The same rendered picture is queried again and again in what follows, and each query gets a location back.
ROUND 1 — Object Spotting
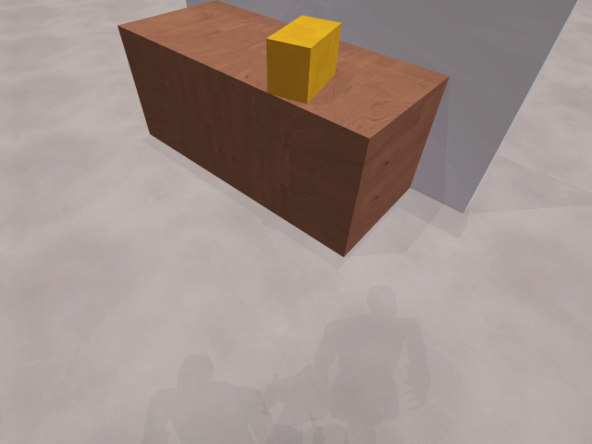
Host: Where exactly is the pedestal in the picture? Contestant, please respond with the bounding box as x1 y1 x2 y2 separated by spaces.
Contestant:
117 0 450 257

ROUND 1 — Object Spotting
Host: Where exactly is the carton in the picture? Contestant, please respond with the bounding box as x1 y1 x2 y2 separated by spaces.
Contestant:
266 16 341 104

